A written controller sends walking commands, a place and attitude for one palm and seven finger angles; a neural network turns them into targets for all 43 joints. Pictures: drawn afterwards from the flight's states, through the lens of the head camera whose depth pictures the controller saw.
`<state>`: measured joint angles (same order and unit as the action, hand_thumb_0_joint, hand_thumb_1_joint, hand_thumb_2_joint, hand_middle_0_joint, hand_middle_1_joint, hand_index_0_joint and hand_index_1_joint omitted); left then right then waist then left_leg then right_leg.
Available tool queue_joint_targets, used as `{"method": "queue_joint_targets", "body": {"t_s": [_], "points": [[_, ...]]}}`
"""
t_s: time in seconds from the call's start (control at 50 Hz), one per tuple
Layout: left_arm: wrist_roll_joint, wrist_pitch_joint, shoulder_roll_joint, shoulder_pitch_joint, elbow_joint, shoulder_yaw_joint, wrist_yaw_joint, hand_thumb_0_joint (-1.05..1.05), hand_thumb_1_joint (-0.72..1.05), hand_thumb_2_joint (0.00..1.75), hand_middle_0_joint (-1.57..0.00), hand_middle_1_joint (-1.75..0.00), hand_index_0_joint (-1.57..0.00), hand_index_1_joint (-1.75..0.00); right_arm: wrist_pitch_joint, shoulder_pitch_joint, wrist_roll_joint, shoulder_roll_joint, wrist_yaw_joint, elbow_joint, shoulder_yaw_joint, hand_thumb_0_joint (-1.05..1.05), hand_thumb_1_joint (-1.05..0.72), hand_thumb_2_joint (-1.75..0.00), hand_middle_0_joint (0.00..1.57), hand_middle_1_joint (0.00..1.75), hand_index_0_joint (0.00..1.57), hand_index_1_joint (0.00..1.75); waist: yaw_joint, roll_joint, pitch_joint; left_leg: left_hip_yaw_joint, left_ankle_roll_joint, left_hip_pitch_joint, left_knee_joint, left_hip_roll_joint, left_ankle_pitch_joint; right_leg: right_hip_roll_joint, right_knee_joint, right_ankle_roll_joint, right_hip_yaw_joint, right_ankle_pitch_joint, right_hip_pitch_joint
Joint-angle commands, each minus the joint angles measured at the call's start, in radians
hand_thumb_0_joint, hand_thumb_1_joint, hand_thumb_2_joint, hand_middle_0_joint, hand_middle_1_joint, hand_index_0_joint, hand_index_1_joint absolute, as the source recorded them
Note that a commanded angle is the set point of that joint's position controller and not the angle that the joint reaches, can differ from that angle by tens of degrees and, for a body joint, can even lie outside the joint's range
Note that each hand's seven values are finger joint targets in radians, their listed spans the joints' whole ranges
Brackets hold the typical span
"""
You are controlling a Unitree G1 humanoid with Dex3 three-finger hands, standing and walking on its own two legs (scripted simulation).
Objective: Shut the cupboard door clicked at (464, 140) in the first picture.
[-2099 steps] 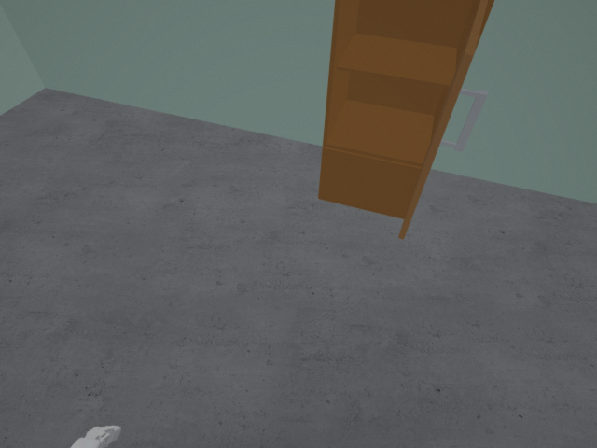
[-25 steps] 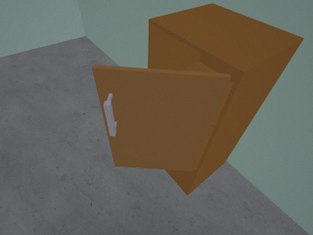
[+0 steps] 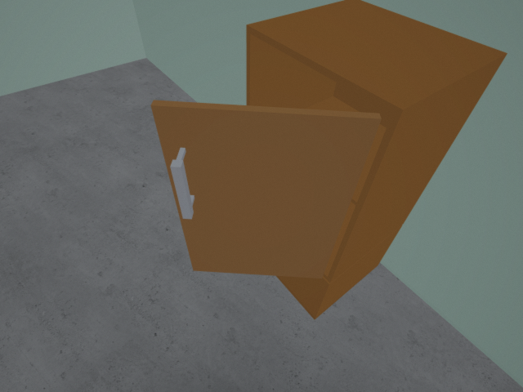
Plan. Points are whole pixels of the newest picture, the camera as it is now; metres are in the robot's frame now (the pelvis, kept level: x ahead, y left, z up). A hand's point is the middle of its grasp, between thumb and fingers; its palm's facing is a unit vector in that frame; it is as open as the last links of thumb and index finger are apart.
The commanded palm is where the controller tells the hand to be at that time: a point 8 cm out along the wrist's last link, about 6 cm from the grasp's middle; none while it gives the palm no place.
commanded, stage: look again from close up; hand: left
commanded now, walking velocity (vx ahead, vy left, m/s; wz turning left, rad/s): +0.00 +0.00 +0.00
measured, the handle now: (185, 184) +0.50 +0.19 -0.01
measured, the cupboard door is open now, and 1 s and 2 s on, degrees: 49 49 49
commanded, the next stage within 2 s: raise the hand and make a fist in 0.46 s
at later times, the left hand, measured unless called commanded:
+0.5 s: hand out of the picture +0.04 +0.16 -0.18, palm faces -0.01 -0.98 -0.18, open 7.3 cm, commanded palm none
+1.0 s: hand (169, 373) +0.17 +0.16 -0.08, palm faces +0.08 -1.00 +0.02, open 6.1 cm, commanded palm +0.15 +0.21 -0.05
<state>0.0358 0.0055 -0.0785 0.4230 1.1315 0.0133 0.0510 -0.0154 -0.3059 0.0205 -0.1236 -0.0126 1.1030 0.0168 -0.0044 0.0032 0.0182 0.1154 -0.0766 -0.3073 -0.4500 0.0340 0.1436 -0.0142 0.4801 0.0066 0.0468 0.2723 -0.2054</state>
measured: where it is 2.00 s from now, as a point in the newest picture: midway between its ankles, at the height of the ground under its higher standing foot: outside the picture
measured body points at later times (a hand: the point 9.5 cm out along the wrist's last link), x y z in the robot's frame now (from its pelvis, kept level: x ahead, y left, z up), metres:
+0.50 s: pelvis +0.03 -0.01 +0.00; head +0.02 +0.00 +0.45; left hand +0.04 +0.21 -0.16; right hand +0.03 -0.23 -0.15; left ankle +0.07 +0.05 -0.74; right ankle +0.00 -0.13 -0.74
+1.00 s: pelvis +0.01 -0.04 -0.10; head +0.05 -0.01 +0.35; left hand +0.16 +0.21 -0.08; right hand +0.26 -0.27 -0.12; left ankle +0.07 +0.05 -0.74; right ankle +0.03 -0.12 -0.74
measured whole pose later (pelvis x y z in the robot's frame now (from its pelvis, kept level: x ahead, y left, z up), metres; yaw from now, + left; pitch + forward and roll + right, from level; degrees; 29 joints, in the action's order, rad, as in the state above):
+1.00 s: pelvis +0.01 -0.04 -0.10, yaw +3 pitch +12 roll -2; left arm -0.27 0.49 -0.20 0.54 0.06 -0.11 -0.29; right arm 0.25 -0.15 -0.03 -0.27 -0.01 0.49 0.06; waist 0.03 -0.02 -0.16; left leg 0.04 -0.06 -0.95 -1.21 0.00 0.48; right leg 0.03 1.21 -0.07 0.11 0.58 -0.85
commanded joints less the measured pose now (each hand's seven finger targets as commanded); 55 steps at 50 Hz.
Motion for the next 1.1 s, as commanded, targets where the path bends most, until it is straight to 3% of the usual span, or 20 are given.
{"method": "queue_joint_targets", "body": {"t_s": [0.0, 0.08, 0.18, 0.36, 0.5, 0.54, 0.56, 0.58, 0.6, 0.62, 0.64, 0.66, 0.68, 0.7, 0.76, 0.8, 0.84, 0.88, 1.0, 1.08], "points": [[-0.009, 0.030, -0.131, 0.060, -0.081, -0.029, 0.008, 0.00, 0.90, 0.90, -0.20, -0.30, -0.20, -0.30, 0.017, -0.045, 0.005, -0.097, 0.003, -0.103, 0.009, 0.00, -0.90, -0.90, 0.20, 0.30, 0.20, 0.30, -0.022, 0.182, 0.001, -0.208, 0.029, 0.008, 0.077, -0.113, 0.315, -0.049, -0.037, -0.088, -0.076, 0.217, -0.140], [-0.007, 0.021, -0.102, 0.078, -0.086, -0.019, 0.000, 0.00, 0.90, 0.90, -0.20, -0.30, -0.20, -0.30, 0.019, -0.023, -0.002, -0.122, 0.002, -0.128, 0.010, 0.00, -0.90, -0.90, 0.20, 0.30, 0.20, 0.30, 0.006, 0.007, 0.090, -0.259, 0.007, -0.091, 0.163, -0.145, 0.430, -0.026, -0.032, -0.076, -0.075, 0.212, -0.118], [-0.013, 0.033, -0.128, 0.028, -0.112, -0.014, -0.001, 0.00, 0.90, 0.90, -0.20, -0.30, -0.20, -0.30, 0.032, -0.041, -0.004, -0.122, 0.004, -0.114, 0.000, 0.00, -0.90, -0.90, 0.20, 0.30, 0.20, 0.30, -0.010, -0.095, 0.104, -0.199, 0.015, 0.000, 0.098, -0.120, 0.227, -0.075, -0.109, -0.080, -0.146, 0.169, -0.159], [-0.019, 0.027, -0.162, -0.011, -0.124, -0.012, -0.004, 0.00, 0.90, 0.90, -0.20, -0.30, -0.20, -0.30, 0.052, -0.022, -0.007, -0.142, -0.002, -0.078, -0.013, 0.00, -0.90, -0.90, 0.20, 0.30, 0.20, 0.30, 0.001, -0.009, 0.053, -0.191, 0.014, 0.056, 0.123, -0.140, 0.100, -0.078, -0.091, -0.064, -0.118, -0.019, -0.056], [-0.019, 0.024, -0.166, -0.022, -0.106, -0.010, -0.005, 0.00, 0.90, 0.90, -0.20, -0.30, -0.20, -0.30, 0.053, -0.007, -0.012, -0.132, -0.006, -0.048, -0.014, 0.00, -0.90, -0.90, 0.20, 0.30, 0.20, 0.30, 0.006, -0.017, 0.031, -0.175, 0.014, 0.104, 0.113, -0.147, 0.016, -0.085, -0.111, -0.053, -0.112, -0.083, -0.020], [-0.007, 0.028, -0.181, -0.002, -0.081, -0.008, 0.029, 0.00, 0.90, 0.90, -0.20, -0.30, -0.20, -0.30, 0.047, 0.058, -0.015, -0.171, -0.007, -0.111, -0.014, 0.00, -0.90, -0.90, 0.20, 0.30, 0.20, 0.30, 0.020, -0.002, 0.102, -0.156, 0.044, 0.053, -0.041, -0.161, -0.055, -0.107, -0.139, -0.045, -0.131, -0.140, -0.073], [-0.144, 0.280, -0.754, -0.859, -1.732, -0.436, 0.033, 0.00, 0.90, 0.90, -0.20, -0.30, -0.20, -0.30, 0.223, -0.028, -0.034, -0.392, -0.085, -0.449, 0.056, 0.00, -0.90, -0.90, 0.20, 0.30, 0.20, 0.30, -0.171, 0.059, -0.240, -0.219, 0.042, 0.354, -0.011, -0.100, -0.135, -0.005, 0.029, -0.030, -0.002, -0.195, -0.149], [-0.159, 0.226, -0.275, -0.207, -1.499, -0.039, 0.016, 0.00, 0.90, 0.90, -0.22, -0.32, -0.22, -0.32, 0.306, 0.075, -0.069, -0.241, -0.083, -0.424, -0.011, 0.00, -0.90, -0.90, 0.20, 0.30, 0.20, 0.30, -0.014, 0.348, -0.519, -0.232, 0.102, 0.497, -0.006, -0.142, -0.239, 0.032, 0.111, -0.040, 0.035, -0.070, -0.162], [-0.202, 0.096, -0.109, 0.081, -1.385, 0.009, 0.032, 0.00, 0.90, 0.90, -0.24, -0.34, -0.24, -0.34, 0.355, 0.074, -0.053, -0.240, -0.071, -0.402, -0.005, 0.00, -0.90, -0.90, 0.20, 0.30, 0.20, 0.30, -0.003, 0.399, -0.453, -0.304, 0.162, 0.441, 0.065, -0.166, -0.229, 0.039, 0.220, -0.029, 0.045, 0.028, -0.187], [-0.191, 0.066, -0.074, 0.008, -1.246, 0.045, 0.046, 0.00, 0.90, 0.90, -0.25, -0.36, -0.25, -0.36, 0.380, 0.073, -0.074, -0.221, -0.047, -0.377, -0.014, 0.00, -0.90, -0.90, 0.20, 0.30, 0.20, 0.30, -0.053, 0.187, -0.167, -0.329, 0.154, 0.237, 0.089, -0.145, -0.069, 0.030, 0.249, -0.015, 0.028, 0.096, -0.330], [-0.192, 0.106, -0.062, -0.062, -1.227, 0.038, 0.036, 0.00, 0.90, 0.90, -0.27, -0.38, -0.27, -0.38, 0.389, 0.064, -0.058, -0.249, -0.026, -0.414, 0.015, 0.00, -0.90, -0.90, 0.20, 0.30, 0.20, 0.30, -0.075, 0.076, -0.014, -0.311, 0.125, 0.087, 0.057, -0.116, 0.145, 0.029, 0.201, -0.029, 0.042, 0.116, -0.360], [-0.191, 0.155, -0.089, -0.020, -1.104, -0.014, 0.013, 0.00, 0.90, 0.90, -0.29, -0.40, -0.29, -0.40, 0.393, 0.073, -0.050, -0.268, -0.014, -0.439, 0.035, 0.00, -0.90, -0.90, 0.20, 0.30, 0.20, 0.30, -0.071, -0.021, 0.033, -0.292, 0.111, -0.033, -0.017, -0.086, 0.281, 0.029, 0.152, -0.036, 0.057, 0.123, -0.404], [-0.212, 0.221, -0.078, 0.111, -1.002, -0.049, -0.025, 0.00, 0.90, 0.90, -0.31, -0.42, -0.31, -0.42, 0.389, 0.094, -0.044, -0.271, -0.004, -0.470, 0.046, 0.00, -0.90, -0.90, 0.20, 0.30, 0.20, 0.30, -0.037, -0.115, 0.020, -0.258, 0.100, -0.139, -0.106, -0.062, 0.318, 0.027, 0.151, -0.040, 0.066, 0.167, -0.441], [-0.230, 0.298, -0.093, 0.200, -0.946, -0.082, -0.079, 0.00, 0.90, 0.90, -0.33, -0.44, -0.33, -0.44, 0.387, 0.110, -0.046, -0.268, 0.010, -0.505, 0.053, 0.00, -0.90, -0.90, 0.20, 0.30, 0.20, 0.30, -0.005, -0.121, -0.053, -0.211, 0.096, -0.184, -0.204, -0.036, 0.248, 0.020, 0.182, -0.049, 0.051, 0.178, -0.447], [-0.309, 0.563, -0.099, 0.230, -0.931, -0.126, -0.280, 0.00, 0.90, 0.90, -0.38, -0.50, -0.38, -0.50, 0.364, 0.166, -0.033, -0.257, 0.024, -0.583, 0.073, 0.00, -0.90, -0.90, 0.20, 0.30, 0.20, 0.30, 0.037, -0.305, -0.102, -0.149, 0.099, -0.446, -0.428, -0.013, 0.266, 0.007, 0.320, -0.049, -0.027, 0.313, -0.563], [-0.315, 0.677, -0.205, 0.207, -0.935, -0.210, -0.385, 0.00, 0.90, 0.90, -0.42, -0.54, -0.42, -0.54, 0.350, 0.176, -0.044, -0.256, 0.032, -0.628, 0.089, 0.00, -0.90, -0.90, 0.20, 0.30, 0.20, 0.30, 0.057, -0.168, -0.148, -0.134, 0.093, -0.546, -0.539, -0.011, 0.260, -0.010, 0.403, -0.063, -0.114, 0.303, -0.587], [-0.332, 0.658, -0.239, 0.186, -1.083, -0.219, -0.411, 0.00, 0.90, 0.90, -0.46, -0.58, -0.46, -0.58, 0.334, 0.215, -0.053, -0.261, 0.032, -0.720, 0.084, 0.00, -0.90, -0.90, 0.20, 0.30, 0.20, 0.30, 0.085, 0.003, -0.252, -0.124, 0.074, -0.528, -0.543, -0.005, 0.280, 0.000, 0.442, -0.064, -0.129, 0.329, -0.583], [-0.351, 0.596, -0.259, 0.139, -1.226, -0.235, -0.386, 0.00, 0.90, 0.90, -0.49, -0.62, -0.49, -0.62, 0.312, 0.209, -0.061, -0.259, 0.019, -0.768, 0.077, 0.00, -0.90, -0.90, 0.20, 0.30, 0.20, 0.30, 0.081, 0.076, -0.302, -0.162, 0.066, -0.484, -0.507, -0.018, 0.332, 0.020, 0.453, -0.059, -0.107, 0.335, -0.603], [-0.323, 0.611, -0.268, -0.068, -1.557, -0.166, -0.290, 0.00, 0.90, 0.90, -0.60, -0.74, -0.60, -0.74, 0.304, 0.124, -0.050, -0.236, -0.030, -0.738, 0.051, 0.00, -0.90, -0.90, 0.20, 0.30, 0.20, 0.30, -0.044, 0.071, -0.325, -0.187, 0.030, -0.461, -0.630, -0.044, 0.216, 0.046, 0.461, -0.033, -0.113, 0.182, -0.663], [-0.325, 0.570, -0.253, 0.001, -1.429, -0.147, -0.357, 0.00, 0.90, 0.90, -0.68, -0.82, -0.68, -0.82, 0.306, 0.121, -0.053, -0.239, -0.040, -0.708, 0.043, 0.00, -0.90, -0.90, 0.20, 0.30, 0.20, 0.30, -0.045, 0.061, -0.326, -0.189, 0.034, -0.506, -0.665, -0.049, 0.190, 0.043, 0.469, -0.022, -0.106, 0.135, -0.661]]}}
